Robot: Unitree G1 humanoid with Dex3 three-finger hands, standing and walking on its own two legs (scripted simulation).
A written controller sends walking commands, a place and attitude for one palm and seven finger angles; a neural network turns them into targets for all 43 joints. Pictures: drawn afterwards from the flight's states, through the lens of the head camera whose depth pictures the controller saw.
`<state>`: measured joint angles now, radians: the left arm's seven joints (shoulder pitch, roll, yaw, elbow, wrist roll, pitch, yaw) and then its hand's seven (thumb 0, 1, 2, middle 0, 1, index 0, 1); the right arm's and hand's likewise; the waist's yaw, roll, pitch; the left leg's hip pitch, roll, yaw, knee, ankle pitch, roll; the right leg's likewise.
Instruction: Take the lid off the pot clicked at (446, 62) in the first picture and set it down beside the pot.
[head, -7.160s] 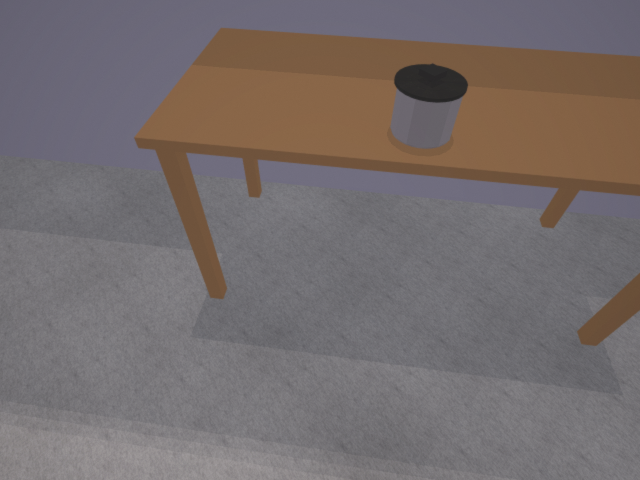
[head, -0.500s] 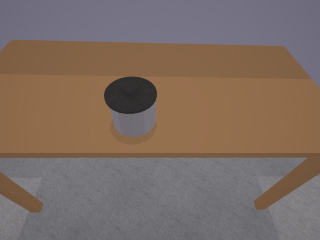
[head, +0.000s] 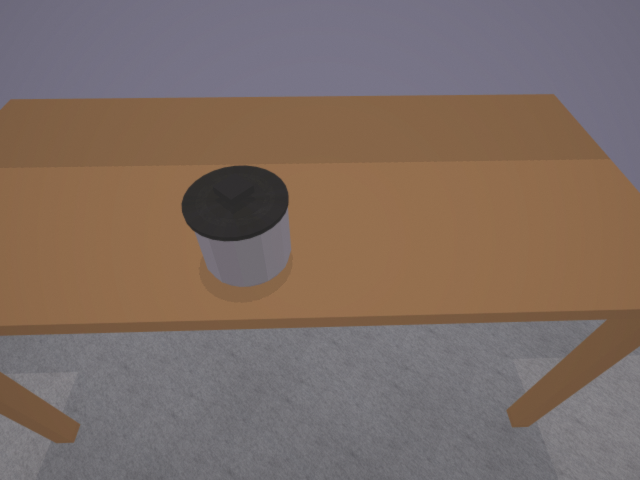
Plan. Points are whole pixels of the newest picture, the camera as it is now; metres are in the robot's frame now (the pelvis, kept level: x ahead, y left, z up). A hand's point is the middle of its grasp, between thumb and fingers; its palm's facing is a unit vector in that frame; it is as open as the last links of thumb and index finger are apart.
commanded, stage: come to a stop and stand still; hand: left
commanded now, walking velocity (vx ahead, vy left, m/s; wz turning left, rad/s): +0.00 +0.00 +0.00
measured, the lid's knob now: (233, 189) +0.48 +0.16 +0.10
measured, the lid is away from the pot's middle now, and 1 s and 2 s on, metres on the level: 0.00 0.00 0.00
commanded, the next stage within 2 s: look again from close up in 0.26 s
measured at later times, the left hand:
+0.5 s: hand out of the picture -0.01 +0.17 -0.17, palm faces +0.02 -0.98 -0.19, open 7.4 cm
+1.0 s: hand out of the picture -0.02 +0.18 -0.17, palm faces +0.02 -0.98 -0.18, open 7.4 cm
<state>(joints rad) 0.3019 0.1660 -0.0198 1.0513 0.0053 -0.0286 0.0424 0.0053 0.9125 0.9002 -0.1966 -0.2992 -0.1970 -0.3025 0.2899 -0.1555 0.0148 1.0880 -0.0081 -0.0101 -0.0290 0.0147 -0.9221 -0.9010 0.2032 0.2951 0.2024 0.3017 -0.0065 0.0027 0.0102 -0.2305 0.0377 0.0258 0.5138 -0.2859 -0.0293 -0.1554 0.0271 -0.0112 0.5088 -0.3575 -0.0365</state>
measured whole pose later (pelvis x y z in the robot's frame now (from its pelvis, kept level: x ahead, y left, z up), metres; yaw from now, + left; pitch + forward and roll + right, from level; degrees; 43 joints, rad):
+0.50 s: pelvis +0.00 +0.00 +0.00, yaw +0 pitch +0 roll +0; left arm 0.32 0.16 -0.02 1.08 0.01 -0.02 0.04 0.00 0.91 0.90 -0.20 -0.30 -0.20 -0.30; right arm 0.25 -0.16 0.02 1.11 0.00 -0.02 -0.04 0.01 -0.93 -0.90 0.20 0.30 0.20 0.30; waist 0.01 -0.02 0.03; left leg -0.19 0.04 0.03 0.46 -0.26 -0.03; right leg -0.11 0.03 -0.01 0.44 -0.33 -0.03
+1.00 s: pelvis -0.01 +0.02 +0.01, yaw +0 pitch +0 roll +0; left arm 0.32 0.16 -0.02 1.08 0.01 -0.02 0.04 0.00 0.91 0.90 -0.20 -0.30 -0.20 -0.30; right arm 0.28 -0.13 0.02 1.14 0.00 -0.02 -0.03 0.01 -0.92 -0.90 0.20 0.30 0.20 0.30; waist 0.01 -0.02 0.04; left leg -0.19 0.02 0.04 0.44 -0.24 -0.01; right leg -0.11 0.01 0.00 0.43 -0.31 -0.01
